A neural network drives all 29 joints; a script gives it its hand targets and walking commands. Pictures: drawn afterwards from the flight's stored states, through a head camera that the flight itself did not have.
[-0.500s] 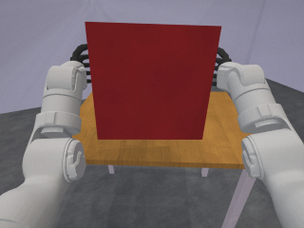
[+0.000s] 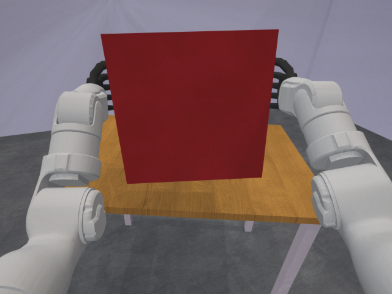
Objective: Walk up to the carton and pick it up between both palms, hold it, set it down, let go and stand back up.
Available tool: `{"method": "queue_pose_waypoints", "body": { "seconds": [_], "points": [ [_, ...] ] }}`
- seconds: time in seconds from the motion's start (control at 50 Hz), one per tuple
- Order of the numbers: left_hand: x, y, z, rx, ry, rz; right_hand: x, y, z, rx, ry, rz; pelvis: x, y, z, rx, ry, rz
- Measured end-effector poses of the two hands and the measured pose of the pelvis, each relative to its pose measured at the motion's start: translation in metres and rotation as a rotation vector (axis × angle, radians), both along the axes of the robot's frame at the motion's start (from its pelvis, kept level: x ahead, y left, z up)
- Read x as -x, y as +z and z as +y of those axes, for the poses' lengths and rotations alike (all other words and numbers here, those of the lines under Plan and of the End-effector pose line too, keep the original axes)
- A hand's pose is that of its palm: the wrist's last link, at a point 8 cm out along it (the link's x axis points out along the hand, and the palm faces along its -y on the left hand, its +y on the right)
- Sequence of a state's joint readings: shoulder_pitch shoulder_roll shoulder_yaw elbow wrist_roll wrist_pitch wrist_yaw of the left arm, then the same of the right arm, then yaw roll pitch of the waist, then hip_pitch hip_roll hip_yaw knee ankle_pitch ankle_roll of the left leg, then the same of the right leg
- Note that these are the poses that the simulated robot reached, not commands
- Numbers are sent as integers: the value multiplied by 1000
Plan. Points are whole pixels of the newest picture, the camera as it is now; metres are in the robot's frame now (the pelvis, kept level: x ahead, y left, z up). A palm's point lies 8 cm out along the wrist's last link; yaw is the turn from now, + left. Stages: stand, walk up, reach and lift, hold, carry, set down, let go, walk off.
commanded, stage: hold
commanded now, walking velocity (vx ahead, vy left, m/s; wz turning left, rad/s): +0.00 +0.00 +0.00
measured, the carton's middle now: (190, 98) +0.45 +0.00 +0.28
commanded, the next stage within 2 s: none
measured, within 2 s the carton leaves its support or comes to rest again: neither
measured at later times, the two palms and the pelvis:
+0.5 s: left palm (93, 87) +0.36 +0.19 +0.33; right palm (284, 96) +0.36 -0.17 +0.33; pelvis +0.00 +0.00 +0.00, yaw +0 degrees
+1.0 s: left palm (100, 95) +0.36 +0.18 +0.32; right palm (290, 99) +0.35 -0.18 +0.33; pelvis -0.01 +0.01 +0.00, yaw +0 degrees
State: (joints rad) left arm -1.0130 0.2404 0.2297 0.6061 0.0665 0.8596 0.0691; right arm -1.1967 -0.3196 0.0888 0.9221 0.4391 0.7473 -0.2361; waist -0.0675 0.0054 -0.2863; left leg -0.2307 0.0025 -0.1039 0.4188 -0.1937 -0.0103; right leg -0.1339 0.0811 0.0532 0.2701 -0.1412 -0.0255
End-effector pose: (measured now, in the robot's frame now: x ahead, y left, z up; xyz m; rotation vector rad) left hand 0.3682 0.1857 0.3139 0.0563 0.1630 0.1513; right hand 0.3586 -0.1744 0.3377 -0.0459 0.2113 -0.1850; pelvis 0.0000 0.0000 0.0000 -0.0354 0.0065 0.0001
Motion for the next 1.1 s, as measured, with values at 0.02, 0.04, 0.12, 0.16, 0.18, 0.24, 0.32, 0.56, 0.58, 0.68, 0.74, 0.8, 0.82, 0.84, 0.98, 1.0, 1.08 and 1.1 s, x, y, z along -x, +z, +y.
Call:
{"method": "queue_pose_waypoints", "body": {
  "seconds": [0.02,0.04,0.12,0.16,0.18,0.24,0.32,0.56,0.58,0.68,0.74,0.8,0.82,0.84,0.98,1.0,1.08,1.1],
  "points": [
    [0,1,-1,0,1,1,0,-1,-1,-10,1,1,0,0,0,0,0,-1],
    [1,1,-2,-3,1,2,0,-2,-2,-16,0,2,0,0,1,1,0,0],
    [3,7,-7,-18,0,-2,0,-9,-8,-26,-3,0,0,0,2,1,3,1],
    [4,10,-10,-27,0,0,0,-12,-11,-27,-4,3,1,0,2,0,2,1],
    [4,12,-11,-31,1,3,-1,-14,-12,-31,-4,7,1,0,2,0,1,0],
    [5,15,-14,-54,9,3,0,-18,-14,-27,-2,7,3,0,3,-2,-5,2],
    [6,19,-13,-48,22,8,-1,-19,-12,-29,7,12,4,0,4,-3,-12,6],
    [7,18,6,17,29,-6,-2,-4,6,-10,12,-1,4,-1,-2,-3,2,7],
    [7,17,8,19,29,-4,-2,-3,8,-3,12,1,4,-1,-3,-2,2,5],
    [5,11,16,14,30,-6,0,5,17,18,16,-1,3,0,-4,1,10,0],
    [4,8,17,11,25,-12,0,7,18,13,14,-7,3,0,-3,1,14,2],
    [4,7,13,9,11,-12,1,5,14,0,7,-6,3,0,-2,3,16,-2],
    [4,6,11,5,6,-11,1,4,11,-1,3,-5,3,0,-1,3,15,-4],
    [3,5,9,6,-1,-9,2,3,9,-3,-1,-4,4,0,0,3,14,-6],
    [4,3,-8,-33,-9,9,5,-11,-8,-17,-14,14,7,0,6,3,-4,-5],
    [4,4,-10,-36,-7,11,5,-13,-10,-21,-13,15,8,0,7,3,-7,-3],
    [6,8,-15,-39,5,13,4,-18,-14,-32,-10,17,9,-1,9,1,-15,8],
    [6,10,-15,-40,8,12,3,-18,-14,-34,-9,16,10,-1,9,0,-16,11]
  ]
}}
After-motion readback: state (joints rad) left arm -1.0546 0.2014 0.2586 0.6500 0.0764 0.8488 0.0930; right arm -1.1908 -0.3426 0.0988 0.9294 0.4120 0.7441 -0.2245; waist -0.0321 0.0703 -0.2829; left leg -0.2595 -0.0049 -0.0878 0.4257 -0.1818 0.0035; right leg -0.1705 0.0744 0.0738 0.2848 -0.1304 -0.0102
